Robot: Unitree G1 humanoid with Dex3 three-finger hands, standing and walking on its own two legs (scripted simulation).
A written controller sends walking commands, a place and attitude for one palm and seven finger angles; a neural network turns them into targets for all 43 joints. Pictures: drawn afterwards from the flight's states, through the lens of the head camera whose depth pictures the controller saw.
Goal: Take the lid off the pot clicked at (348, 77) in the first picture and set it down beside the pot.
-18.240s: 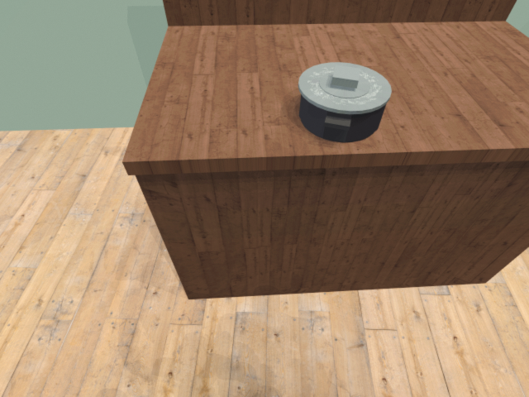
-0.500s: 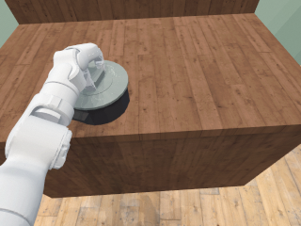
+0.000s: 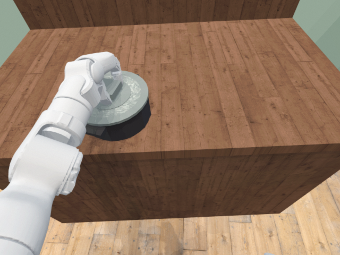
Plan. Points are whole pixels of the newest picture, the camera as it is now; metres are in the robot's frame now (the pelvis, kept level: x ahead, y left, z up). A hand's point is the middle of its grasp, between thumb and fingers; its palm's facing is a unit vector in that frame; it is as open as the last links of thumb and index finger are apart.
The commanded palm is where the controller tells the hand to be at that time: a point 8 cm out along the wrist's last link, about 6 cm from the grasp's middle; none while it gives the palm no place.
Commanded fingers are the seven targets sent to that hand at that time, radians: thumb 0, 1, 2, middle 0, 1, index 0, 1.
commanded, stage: close the fingers and squeeze the knob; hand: left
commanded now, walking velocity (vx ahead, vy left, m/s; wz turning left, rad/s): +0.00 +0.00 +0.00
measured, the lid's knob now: (107, 88) +0.50 +0.14 +0.12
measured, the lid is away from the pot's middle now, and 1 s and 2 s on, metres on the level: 0.01 0.01 0.00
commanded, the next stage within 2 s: lift the lid straight up in 0.10 s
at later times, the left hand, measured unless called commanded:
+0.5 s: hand (103, 83) +0.48 +0.13 +0.16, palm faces -0.37 -0.07 -0.92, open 8.9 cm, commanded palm +0.47 +0.15 +0.23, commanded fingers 0.00 0.53 0.93 -0.81 -1.10 -0.77 -1.07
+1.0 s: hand (94, 69) +0.47 +0.14 +0.20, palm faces -0.34 -0.09 -0.93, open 8.9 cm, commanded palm +0.47 +0.15 +0.27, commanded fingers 0.00 0.53 0.93 -0.81 -1.10 -0.77 -1.07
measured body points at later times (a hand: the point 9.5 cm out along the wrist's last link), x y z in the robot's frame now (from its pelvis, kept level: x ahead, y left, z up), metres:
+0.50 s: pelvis +0.00 +0.00 +0.00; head +0.04 -0.03 +0.45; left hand +0.49 +0.14 +0.21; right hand +0.07 -0.26 -0.14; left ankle +0.02 +0.12 -0.74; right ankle -0.06 -0.13 -0.74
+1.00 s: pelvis -0.01 +0.00 +0.00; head +0.02 -0.02 +0.45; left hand +0.49 +0.14 +0.25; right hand +0.08 -0.27 -0.13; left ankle +0.02 +0.12 -0.74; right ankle -0.06 -0.13 -0.74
